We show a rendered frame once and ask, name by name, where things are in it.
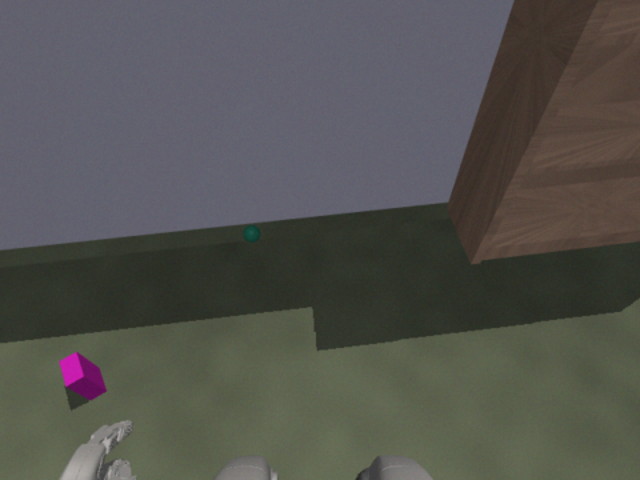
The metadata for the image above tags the bookshelf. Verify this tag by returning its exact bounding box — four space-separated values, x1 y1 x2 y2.
446 0 640 264

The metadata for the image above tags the left robot hand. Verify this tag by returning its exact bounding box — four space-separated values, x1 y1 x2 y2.
58 420 137 480

